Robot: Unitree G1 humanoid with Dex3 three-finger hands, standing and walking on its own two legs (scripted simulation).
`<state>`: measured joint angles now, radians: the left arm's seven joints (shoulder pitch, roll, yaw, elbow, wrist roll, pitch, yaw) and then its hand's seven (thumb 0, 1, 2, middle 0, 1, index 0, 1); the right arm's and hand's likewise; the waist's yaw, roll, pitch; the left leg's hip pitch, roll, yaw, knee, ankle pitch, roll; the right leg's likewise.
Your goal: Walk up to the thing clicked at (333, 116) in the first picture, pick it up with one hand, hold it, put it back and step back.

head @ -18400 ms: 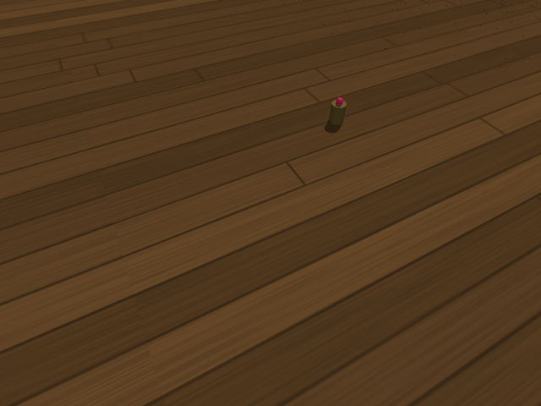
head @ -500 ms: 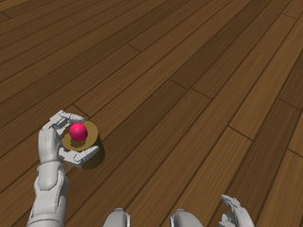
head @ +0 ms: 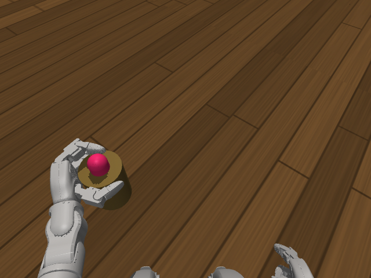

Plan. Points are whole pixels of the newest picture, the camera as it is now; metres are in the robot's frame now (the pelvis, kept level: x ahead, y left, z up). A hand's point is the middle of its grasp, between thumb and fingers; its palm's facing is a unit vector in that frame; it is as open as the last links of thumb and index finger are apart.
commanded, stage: hold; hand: left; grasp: from the side
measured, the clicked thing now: (105, 177) +0.33 +0.17 +0.00
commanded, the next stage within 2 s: none
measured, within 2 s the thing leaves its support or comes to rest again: neither
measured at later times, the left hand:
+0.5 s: hand (91, 170) +0.32 +0.18 +0.06, palm faces +0.22 -0.98 -0.02, open 9.9 cm
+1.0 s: hand (88, 170) +0.32 +0.18 +0.07, palm faces +0.20 -0.98 -0.03, open 9.9 cm
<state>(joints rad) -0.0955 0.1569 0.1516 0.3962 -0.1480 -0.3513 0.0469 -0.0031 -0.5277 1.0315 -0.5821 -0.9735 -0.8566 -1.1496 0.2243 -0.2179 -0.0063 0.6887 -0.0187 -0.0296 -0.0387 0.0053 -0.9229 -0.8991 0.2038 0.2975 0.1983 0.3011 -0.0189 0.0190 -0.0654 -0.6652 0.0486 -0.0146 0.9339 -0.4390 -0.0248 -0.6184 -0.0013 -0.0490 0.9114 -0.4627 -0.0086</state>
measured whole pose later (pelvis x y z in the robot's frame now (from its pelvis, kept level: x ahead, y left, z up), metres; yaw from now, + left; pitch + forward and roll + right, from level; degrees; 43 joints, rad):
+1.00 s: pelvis -0.01 +0.01 +0.02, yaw +0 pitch +5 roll -1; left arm -0.10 0.16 0.14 0.41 -0.13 -0.34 0.06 0.00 -0.50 0.99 -0.59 -0.95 -0.85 -1.14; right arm 0.23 -0.21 -0.01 0.70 -0.01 -0.03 -0.02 0.01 -0.93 -0.90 0.20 0.30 0.20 0.30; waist -0.01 0.02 -0.03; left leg -0.54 0.04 0.00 0.83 -0.39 -0.01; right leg -0.49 -0.01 -0.04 0.80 -0.40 0.01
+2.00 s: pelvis -0.02 +0.01 +0.02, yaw +0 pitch +5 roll -1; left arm -0.11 0.16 0.14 0.42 -0.13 -0.36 0.06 0.00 -0.50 0.99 -0.58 -0.97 -0.85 -1.15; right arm 0.22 -0.21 -0.01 0.68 -0.01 -0.04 -0.02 0.01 -0.94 -0.91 0.20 0.30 0.20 0.30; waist -0.01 0.01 -0.02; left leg -0.53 0.04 0.00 0.82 -0.37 -0.01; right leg -0.49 -0.01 -0.04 0.79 -0.39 0.00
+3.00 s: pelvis -0.02 +0.01 +0.00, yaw +0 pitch +9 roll -1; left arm -0.16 0.14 0.17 0.55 -0.12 -0.45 0.06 0.00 -0.51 1.00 -0.59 -0.96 -0.86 -1.14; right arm 0.20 -0.21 -0.02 0.68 -0.02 -0.05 0.00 0.01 -0.90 -0.90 0.20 0.30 0.20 0.30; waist -0.03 0.00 -0.03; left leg -0.66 0.04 -0.01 0.91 -0.40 -0.01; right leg -0.61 -0.01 -0.04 0.88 -0.42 0.01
